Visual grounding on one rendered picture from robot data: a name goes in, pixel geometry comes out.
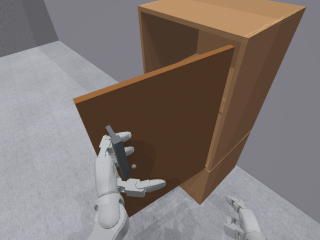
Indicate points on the cupboard door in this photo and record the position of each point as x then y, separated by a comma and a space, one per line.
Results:
171, 113

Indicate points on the robot right hand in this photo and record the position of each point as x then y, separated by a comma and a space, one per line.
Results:
238, 227

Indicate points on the handle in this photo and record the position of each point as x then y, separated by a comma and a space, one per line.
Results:
120, 153

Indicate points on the robot left hand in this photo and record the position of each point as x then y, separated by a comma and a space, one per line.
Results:
105, 172

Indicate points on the left robot forearm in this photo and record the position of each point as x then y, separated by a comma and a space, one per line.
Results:
111, 221

